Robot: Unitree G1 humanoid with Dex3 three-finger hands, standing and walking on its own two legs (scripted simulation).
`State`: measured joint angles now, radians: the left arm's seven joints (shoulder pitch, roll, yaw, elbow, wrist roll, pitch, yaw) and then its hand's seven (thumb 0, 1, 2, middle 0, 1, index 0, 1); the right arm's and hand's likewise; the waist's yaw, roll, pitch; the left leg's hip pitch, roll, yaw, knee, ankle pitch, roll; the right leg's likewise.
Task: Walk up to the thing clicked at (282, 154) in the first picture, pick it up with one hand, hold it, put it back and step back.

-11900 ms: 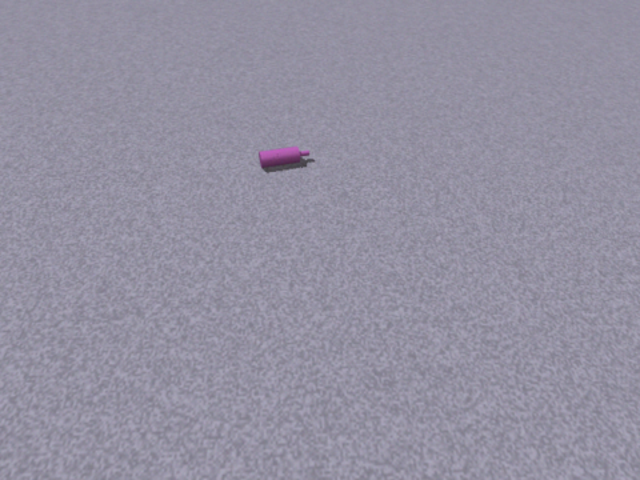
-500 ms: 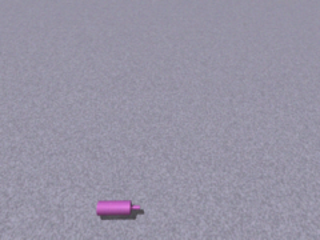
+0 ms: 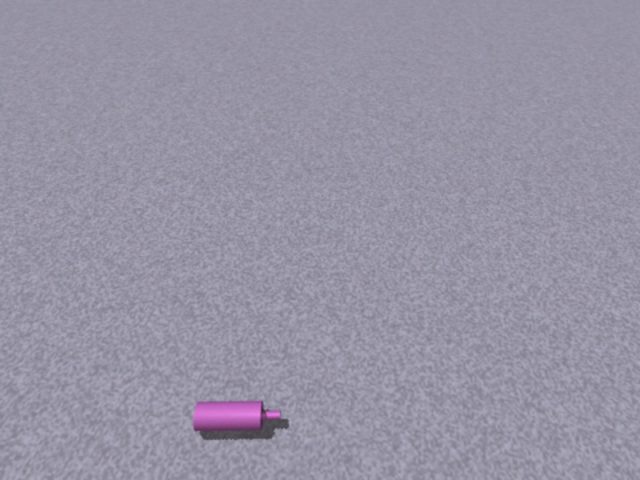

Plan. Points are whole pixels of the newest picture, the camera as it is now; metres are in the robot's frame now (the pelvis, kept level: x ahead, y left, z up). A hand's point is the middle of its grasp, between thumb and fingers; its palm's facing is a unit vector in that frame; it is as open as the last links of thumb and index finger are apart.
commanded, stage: stand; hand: left
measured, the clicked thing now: (238, 415) +0.40 +0.21 -0.75
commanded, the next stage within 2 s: walk up in 0.74 s
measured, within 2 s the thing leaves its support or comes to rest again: neither
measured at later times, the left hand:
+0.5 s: hand out of the picture +0.07 +0.26 -0.16, palm faces -0.02 -0.94 -0.34, open 7.3 cm
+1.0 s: hand out of the picture +0.06 +0.29 -0.17, palm faces -0.02 -0.93 -0.38, open 7.3 cm
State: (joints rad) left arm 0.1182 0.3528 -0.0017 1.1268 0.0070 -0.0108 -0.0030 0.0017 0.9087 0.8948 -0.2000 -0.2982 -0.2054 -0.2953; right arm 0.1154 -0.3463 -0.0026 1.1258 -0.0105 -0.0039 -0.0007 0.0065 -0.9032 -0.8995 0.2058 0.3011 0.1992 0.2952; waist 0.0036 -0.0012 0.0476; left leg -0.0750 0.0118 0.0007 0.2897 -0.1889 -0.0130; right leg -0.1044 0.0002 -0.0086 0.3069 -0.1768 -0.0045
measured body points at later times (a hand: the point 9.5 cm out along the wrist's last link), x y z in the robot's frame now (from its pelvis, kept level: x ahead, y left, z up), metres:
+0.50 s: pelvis +0.00 +0.00 +0.00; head +0.01 +0.00 +0.45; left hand +0.07 +0.30 -0.13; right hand +0.07 -0.30 -0.13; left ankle -0.02 +0.13 -0.75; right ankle -0.01 -0.12 -0.75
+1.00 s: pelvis -0.05 +0.02 -0.02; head +0.01 +0.03 +0.43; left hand +0.06 +0.34 -0.15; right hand +0.05 -0.31 -0.14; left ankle -0.07 +0.13 -0.72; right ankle -0.01 -0.11 -0.75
